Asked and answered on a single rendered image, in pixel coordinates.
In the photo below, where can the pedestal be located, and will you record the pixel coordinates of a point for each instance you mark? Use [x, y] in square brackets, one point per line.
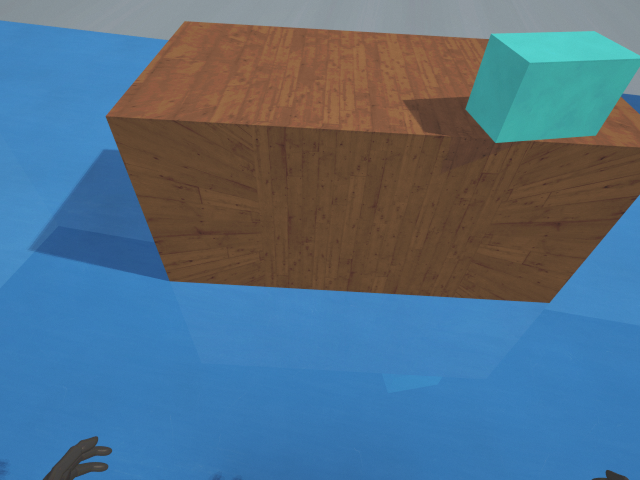
[346, 161]

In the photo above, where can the carton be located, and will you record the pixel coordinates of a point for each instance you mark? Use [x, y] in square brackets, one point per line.
[549, 85]

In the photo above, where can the robot left hand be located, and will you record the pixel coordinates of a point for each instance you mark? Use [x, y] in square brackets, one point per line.
[68, 467]

